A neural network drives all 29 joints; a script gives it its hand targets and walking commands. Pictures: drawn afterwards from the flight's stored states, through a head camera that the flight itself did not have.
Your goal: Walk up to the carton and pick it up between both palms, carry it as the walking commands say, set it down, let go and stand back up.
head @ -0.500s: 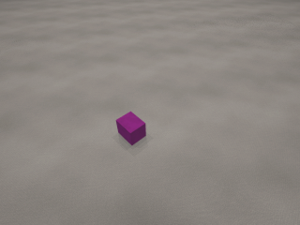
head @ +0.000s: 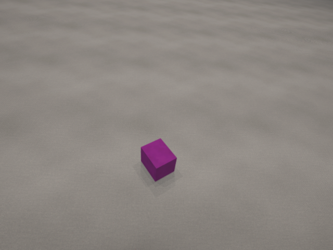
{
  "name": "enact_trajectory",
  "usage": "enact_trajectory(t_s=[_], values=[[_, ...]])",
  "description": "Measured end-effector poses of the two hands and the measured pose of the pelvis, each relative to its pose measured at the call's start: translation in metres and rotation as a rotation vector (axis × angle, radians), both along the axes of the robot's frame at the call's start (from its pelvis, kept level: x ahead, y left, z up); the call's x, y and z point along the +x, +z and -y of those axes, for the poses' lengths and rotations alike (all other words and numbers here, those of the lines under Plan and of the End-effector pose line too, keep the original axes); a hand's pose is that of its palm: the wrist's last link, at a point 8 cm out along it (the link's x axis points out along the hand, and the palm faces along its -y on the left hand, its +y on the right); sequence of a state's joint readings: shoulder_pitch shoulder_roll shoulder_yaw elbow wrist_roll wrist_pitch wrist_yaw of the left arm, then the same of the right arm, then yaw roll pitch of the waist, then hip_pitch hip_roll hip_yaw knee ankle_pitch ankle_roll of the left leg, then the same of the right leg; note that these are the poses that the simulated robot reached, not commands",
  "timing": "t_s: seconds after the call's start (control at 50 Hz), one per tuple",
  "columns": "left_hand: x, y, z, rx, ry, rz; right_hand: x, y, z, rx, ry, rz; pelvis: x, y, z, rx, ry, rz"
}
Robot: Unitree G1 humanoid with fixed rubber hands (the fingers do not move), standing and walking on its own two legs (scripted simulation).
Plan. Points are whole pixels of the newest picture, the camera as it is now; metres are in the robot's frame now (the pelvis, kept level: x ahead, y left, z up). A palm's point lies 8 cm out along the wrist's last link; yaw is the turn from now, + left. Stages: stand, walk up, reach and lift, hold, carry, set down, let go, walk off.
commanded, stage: walk up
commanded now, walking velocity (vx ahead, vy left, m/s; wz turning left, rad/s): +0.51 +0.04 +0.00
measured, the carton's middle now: (157, 159) +0.86 +0.04 -0.67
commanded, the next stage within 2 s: none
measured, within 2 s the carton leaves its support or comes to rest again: neither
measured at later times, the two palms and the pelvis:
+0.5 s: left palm (96, 187) +0.33 +0.21 -0.09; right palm out of the picture +0.18 -0.22 -0.15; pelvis +0.22 -0.01 +0.01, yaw +0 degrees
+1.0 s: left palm (88, 182) +0.37 +0.26 -0.14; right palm (218, 175) +0.42 -0.17 -0.12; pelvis +0.37 +0.05 +0.01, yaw +1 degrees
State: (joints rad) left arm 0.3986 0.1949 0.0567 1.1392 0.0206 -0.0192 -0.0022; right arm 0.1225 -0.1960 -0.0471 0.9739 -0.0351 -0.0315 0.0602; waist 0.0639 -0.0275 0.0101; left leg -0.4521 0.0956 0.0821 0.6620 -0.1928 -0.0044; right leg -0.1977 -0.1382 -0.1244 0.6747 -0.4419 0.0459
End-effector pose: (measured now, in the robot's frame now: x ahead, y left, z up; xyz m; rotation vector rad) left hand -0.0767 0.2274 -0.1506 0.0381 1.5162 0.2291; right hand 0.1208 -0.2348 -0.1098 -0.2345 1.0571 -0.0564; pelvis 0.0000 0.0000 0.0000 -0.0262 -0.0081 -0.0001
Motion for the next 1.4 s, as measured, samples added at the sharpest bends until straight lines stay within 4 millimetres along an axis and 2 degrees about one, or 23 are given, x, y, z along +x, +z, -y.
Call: enact_trajectory(t_s=[0.04,0.08,0.2,0.26,0.32,0.36,0.4,0.44,0.48,0.56,0.66,0.74,0.8,0.86,0.94,1.02,1.12,1.2,1.28,1.34,1.4], values=[[0.027,-0.007,-0.01,-0.01,-0.032,0.006,0.007,-0.004,-0.009,-0.008,-0.031,0.002,0.016,-0.004,-0.007,0.014,-0.01,-0.003],[0.063,-0.007,-0.018,-0.011,-0.066,0.042,0.003,-0.008,-0.016,-0.001,-0.068,-0.032,0.031,-0.002,-0.011,0.028,-0.012,0.002],[0.202,0.021,-0.028,0.03,-0.175,0.239,-0.029,-0.016,-0.03,0.054,-0.198,-0.189,0.082,0.012,-0.015,0.063,-0.015,0.0],[0.273,0.041,-0.025,0.066,-0.221,0.34,-0.043,-0.025,-0.033,0.084,-0.241,-0.284,0.11,0.014,-0.015,0.076,-0.021,-0.009],[0.339,0.057,-0.017,0.105,-0.272,0.427,-0.048,-0.037,-0.034,0.122,-0.272,-0.366,0.14,0.011,-0.008,0.092,-0.026,-0.014],[0.375,0.062,-0.008,0.132,-0.293,0.479,-0.045,-0.047,-0.033,0.147,-0.281,-0.416,0.16,0.006,-0.002,0.08,-0.024,-0.012],[0.399,0.067,0.0,0.145,-0.29,0.519,-0.031,-0.052,-0.03,0.158,-0.265,-0.455,0.178,0.005,0.002,0.052,-0.01,-0.012],[0.41,0.069,0.007,0.141,-0.268,0.528,-0.004,-0.05,-0.025,0.157,-0.237,-0.454,0.194,0.007,0.005,0.042,0.0,-0.008],[0.41,0.065,0.011,0.127,-0.238,0.499,0.034,-0.045,-0.019,0.145,-0.211,-0.408,0.209,0.012,0.006,0.039,-0.003,-0.006],[0.388,0.049,0.017,0.084,-0.169,0.363,0.122,-0.028,-0.006,0.101,-0.168,-0.264,0.237,0.02,0.008,0.036,-0.012,-0.005],[0.358,0.029,0.003,0.054,-0.074,0.196,0.221,-0.009,0.0,0.024,-0.093,-0.154,0.274,0.019,0.0,0.014,0.002,-0.005],[0.342,0.011,-0.011,0.014,-0.015,0.072,0.284,-0.005,-0.008,-0.035,-0.056,-0.105,0.31,0.01,-0.019,0.0,0.004,-0.007],[0.345,0.003,-0.021,-0.009,-0.01,0.0,0.312,-0.002,-0.022,-0.046,-0.071,-0.054,0.331,0.005,-0.031,0.017,0.005,-0.005],[0.364,0.003,-0.028,-0.023,-0.035,-0.027,0.319,-0.001,-0.039,-0.021,-0.098,-0.052,0.348,0.008,-0.038,0.028,0.0,0.005],[0.409,0.008,-0.033,-0.02,-0.068,0.018,0.311,-0.006,-0.061,0.012,-0.135,-0.112,0.367,0.014,-0.043,0.041,0.003,0.016],[0.459,0.013,-0.032,0.001,-0.091,0.109,0.298,-0.017,-0.064,0.022,-0.148,-0.188,0.376,0.014,-0.046,0.056,0.009,0.035],[0.496,0.016,-0.044,0.094,-0.138,0.164,0.287,-0.043,-0.065,0.08,-0.19,-0.269,0.38,0.002,-0.041,0.065,-0.008,0.058],[0.511,0.027,-0.056,0.156,-0.137,0.223,0.283,-0.054,-0.058,0.068,-0.158,-0.337,0.371,0.0,-0.046,0.039,0.027,0.05],[0.511,0.033,-0.068,0.168,-0.162,0.227,0.288,-0.049,-0.052,0.038,-0.145,-0.313,0.356,0.004,-0.056,0.048,-0.009,0.03],[0.508,0.027,-0.079,0.151,-0.177,0.214,0.287,-0.04,-0.051,0.012,-0.151,-0.269,0.344,0.004,-0.066,0.038,-0.008,-0.001],[0.506,0.016,-0.091,0.118,-0.157,0.235,0.276,-0.033,-0.056,-0.035,-0.134,-0.261,0.333,0.0,-0.079,0.022,0.013,-0.02]])
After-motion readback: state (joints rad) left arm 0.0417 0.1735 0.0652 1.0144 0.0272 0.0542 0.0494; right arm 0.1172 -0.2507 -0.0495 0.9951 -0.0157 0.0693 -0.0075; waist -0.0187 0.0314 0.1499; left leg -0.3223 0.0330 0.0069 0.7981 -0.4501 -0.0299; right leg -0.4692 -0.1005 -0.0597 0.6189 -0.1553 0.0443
